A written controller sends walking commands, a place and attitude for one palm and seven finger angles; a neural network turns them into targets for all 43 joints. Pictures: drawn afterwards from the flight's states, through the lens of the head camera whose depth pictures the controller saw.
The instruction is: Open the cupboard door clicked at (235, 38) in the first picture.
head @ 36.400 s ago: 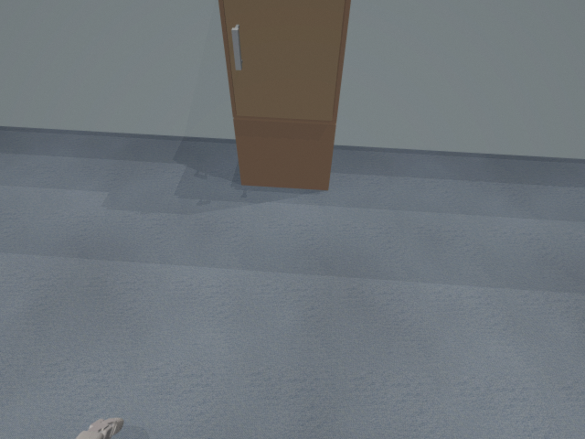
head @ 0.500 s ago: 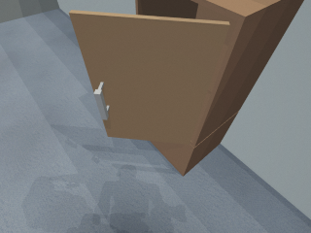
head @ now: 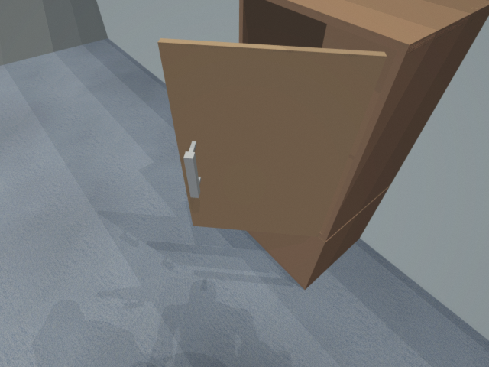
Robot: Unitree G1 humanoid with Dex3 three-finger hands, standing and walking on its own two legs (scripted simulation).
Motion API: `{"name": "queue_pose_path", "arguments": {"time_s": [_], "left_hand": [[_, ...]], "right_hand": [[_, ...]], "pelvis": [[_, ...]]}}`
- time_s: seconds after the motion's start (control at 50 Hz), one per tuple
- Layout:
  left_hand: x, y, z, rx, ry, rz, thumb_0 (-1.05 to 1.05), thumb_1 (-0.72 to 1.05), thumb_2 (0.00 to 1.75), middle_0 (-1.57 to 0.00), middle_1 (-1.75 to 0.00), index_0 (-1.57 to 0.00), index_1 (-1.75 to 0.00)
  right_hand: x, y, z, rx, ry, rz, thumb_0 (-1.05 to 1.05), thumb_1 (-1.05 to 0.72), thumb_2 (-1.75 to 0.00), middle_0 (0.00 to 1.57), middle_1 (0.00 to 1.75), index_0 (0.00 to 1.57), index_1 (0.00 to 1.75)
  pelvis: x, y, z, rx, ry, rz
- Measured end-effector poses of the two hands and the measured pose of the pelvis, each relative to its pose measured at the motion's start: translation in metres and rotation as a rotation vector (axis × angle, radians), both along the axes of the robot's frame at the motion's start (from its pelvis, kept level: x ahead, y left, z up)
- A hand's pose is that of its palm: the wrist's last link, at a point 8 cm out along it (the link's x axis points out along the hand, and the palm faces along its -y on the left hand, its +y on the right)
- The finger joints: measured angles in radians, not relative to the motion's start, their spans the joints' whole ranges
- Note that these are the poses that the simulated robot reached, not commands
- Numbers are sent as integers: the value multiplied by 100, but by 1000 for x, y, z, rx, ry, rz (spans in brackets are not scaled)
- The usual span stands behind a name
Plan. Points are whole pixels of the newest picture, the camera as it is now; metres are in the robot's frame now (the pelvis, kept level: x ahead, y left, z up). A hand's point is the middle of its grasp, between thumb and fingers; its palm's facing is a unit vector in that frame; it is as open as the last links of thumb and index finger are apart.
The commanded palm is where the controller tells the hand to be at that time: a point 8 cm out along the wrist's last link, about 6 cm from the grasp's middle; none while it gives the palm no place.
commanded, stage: come to a stop and stand still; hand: left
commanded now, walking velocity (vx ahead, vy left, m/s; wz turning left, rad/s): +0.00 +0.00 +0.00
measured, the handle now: (194, 170) +0.56 +0.16 -0.05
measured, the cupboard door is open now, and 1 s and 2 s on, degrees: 45 45 45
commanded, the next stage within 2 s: look again from close up in 0.06 s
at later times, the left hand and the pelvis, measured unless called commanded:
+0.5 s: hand out of the picture +0.03 +0.15 -0.17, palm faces -0.01 -0.98 -0.18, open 7.4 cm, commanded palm none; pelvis +0.02 -0.02 +0.00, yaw +0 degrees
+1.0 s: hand (164, 286) +0.24 +0.15 +0.00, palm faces +0.18 -0.98 -0.06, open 7.8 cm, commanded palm +0.14 +0.21 -0.06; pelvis +0.01 -0.04 -0.03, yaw +2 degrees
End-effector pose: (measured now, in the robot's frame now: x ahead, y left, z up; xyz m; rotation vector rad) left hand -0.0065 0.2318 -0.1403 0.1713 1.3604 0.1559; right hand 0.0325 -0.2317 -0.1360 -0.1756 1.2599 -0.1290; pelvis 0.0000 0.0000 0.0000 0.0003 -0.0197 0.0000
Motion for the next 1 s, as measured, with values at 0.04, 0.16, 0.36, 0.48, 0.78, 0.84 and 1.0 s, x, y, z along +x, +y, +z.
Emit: {"name": "queue_pose_path", "arguments": {"time_s": [0.04, 0.16, 0.36, 0.48, 0.78, 0.84, 1.0], "left_hand": [[-1, -3, -1, -9, 9, -3, 1, 91, 90, -20, -30, -20, -29], [5, -14, -4, -33, 15, -12, 1, 91, 90, -20, -30, -20, -29], [25, -25, -5, -44, -6, -20, 1, 91, 90, -20, -30, -20, -29], [32, -28, -4, -38, -13, -21, 1, 91, 90, -20, -30, -20, -29], [39, -34, 1, -30, -38, 40, 1, 92, 90, -20, -30, -20, -30], [93, -14, 47, 54, -418, 103, 3, 93, 89, -21, -30, -21, -30], [220, -28, 143, -18, -1237, -24, 2, 81, 85, -21, -38, -20, -37]], "right_hand": [[-3, 1, 0, 1, 11, -6, 0, -91, -90, 20, 30, 20, 30], [-8, 1, 1, 1, 36, -21, 0, -91, -90, 20, 30, 20, 30], [-6, -5, 2, -1, 59, -34, 0, -91, -90, 20, 30, 20, 30], [-3, -9, 2, -2, 64, -38, 0, -91, -90, 20, 30, 20, 30], [0, -17, 3, -4, 58, -42, 1, -92, -90, 20, 30, 20, 30], [22, -26, 12, -37, -141, -27, 1, -92, -90, 20, 30, 20, 30], [117, -58, 32, -70, -581, 64, 1, -91, -90, 20, 30, 20, 30]], "pelvis": [[2, 0, 1, 0, -1, -2], [7, -2, 2, 2, -1, -5], [15, -10, 4, 0, -3, -5], [19, -15, 4, 0, -6, -7], [23, -23, 4, -5, -5, -2], [23, -27, 1, 12, 0, 6], [10, -40, -27, 9, 117, 29]]}}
